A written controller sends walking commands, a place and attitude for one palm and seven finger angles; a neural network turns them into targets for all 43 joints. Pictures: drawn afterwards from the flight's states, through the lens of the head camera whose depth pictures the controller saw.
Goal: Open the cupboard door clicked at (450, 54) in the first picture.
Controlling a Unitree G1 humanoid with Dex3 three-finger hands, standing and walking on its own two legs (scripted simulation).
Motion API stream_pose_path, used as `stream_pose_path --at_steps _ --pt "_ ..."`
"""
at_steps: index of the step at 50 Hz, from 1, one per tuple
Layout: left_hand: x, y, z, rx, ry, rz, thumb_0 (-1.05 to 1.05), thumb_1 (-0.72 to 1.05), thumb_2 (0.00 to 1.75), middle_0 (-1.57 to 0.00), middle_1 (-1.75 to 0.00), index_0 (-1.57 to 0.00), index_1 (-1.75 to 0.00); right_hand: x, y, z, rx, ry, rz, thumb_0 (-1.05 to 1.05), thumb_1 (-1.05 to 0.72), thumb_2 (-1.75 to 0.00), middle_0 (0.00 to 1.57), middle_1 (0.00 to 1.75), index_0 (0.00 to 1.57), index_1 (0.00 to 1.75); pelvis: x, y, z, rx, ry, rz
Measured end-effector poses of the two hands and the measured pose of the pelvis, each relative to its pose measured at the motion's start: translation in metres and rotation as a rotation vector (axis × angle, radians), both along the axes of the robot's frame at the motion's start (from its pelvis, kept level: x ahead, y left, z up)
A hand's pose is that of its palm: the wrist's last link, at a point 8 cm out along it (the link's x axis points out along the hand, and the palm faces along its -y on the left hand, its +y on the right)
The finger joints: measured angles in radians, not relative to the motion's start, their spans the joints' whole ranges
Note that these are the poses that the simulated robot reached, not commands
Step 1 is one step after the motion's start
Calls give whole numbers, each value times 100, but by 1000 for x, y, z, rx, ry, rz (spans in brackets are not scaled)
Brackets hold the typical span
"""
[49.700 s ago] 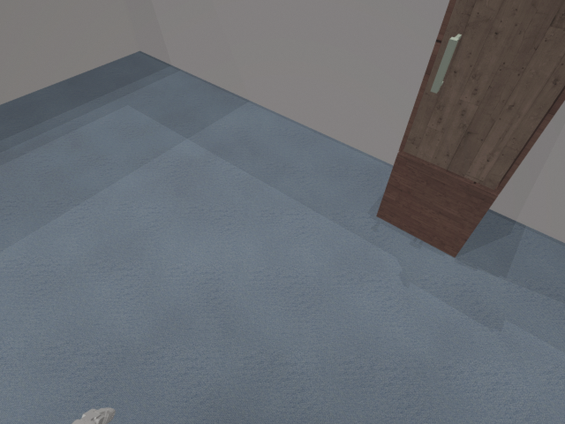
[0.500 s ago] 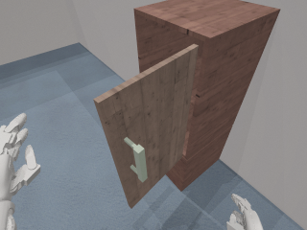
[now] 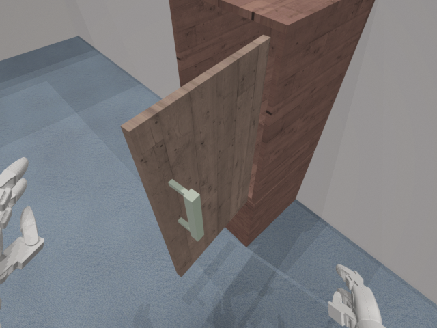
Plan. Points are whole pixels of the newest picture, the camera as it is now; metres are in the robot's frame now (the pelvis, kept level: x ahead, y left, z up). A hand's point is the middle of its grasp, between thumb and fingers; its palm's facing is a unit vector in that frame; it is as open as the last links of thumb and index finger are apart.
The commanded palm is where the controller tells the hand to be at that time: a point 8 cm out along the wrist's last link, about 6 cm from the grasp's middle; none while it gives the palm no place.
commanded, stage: step back with the hand held close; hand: left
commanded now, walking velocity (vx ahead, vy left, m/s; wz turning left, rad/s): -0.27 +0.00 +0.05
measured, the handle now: (187, 211) +0.33 +0.09 +0.01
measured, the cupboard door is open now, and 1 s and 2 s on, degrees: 98 98 98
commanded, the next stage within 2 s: stop stepping back and stand still in 0.84 s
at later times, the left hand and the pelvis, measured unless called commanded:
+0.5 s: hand out of the picture +0.11 +0.28 +0.16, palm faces +0.48 -0.76 -0.43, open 7.4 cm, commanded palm +0.04 +0.32 +0.17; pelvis -0.08 +0.01 -0.02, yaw +3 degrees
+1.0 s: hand out of the picture +0.06 +0.23 +0.17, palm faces +0.30 -0.83 -0.46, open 7.4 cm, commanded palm +0.00 +0.29 +0.17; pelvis -0.16 +0.00 -0.01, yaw -3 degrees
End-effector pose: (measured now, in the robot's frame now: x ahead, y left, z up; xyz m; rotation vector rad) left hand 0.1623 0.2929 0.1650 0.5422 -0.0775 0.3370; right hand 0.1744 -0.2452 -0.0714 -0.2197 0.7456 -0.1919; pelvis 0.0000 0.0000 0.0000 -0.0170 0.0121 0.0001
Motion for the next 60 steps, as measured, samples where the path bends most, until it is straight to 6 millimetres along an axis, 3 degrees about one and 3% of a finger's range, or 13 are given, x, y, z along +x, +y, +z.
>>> stream_pose_path --at_steps 14,23,27,35,40,47,53,56,60 --pt "-55 25 9 67 -120 19 2 89 90 -22 -30 -21 -30 -51 27 -4 -10 -19 40 1 -90 -90 20 30 21 30 -48 16 -11 -10 -11 23" --pt "-96 20 7 50 -185 70 2 89 90 -21 -30 -21 -30 -76 35 -17 4 -10 109 1 -90 -90 21 30 21 30 -75 10 -18 -18 -20 55" --pt "-103 18 6 19 -230 42 2 89 90 -21 -30 -21 -30 -89 31 -18 -26 17 101 1 -90 -90 21 30 21 30 -85 14 -20 -21 -22 53" --pt "-112 36 19 84 -250 11 2 89 90 -22 -30 -22 -30 -119 35 -7 -32 6 61 1 -90 -90 20 30 21 30 -108 17 -12 -62 -2 51" --pt "-126 24 20 31 -233 -1 2 89 90 -21 -30 -21 -30 -132 39 -1 -3 -11 82 1 -90 -90 20 30 21 30 -121 11 -6 -58 43 13" --pt "-136 -12 15 30 -217 -126 2 89 90 -21 -30 -21 -30 -157 24 -15 13 0 70 1 -90 -90 21 30 21 30 -155 0 -13 -31 38 -46" --pt "-142 -13 18 65 -202 -173 1 89 90 -22 -30 -22 -30 -194 3 -8 -13 -14 -36 1 -90 -90 21 30 21 30 -168 -3 -14 0 4 -53" --pt "-155 -12 16 70 -150 -136 1 89 90 -22 -30 -22 -30 -213 -7 -4 -18 -28 -47 1 -90 -90 20 30 21 30 -181 -8 -11 -4 2 -28" --pt "-187 -14 16 72 -104 -95 2 89 90 -22 -30 -22 -30 -237 -20 -4 -25 9 -49 1 -90 -90 20 30 21 30 -189 -13 -7 4 9 -32"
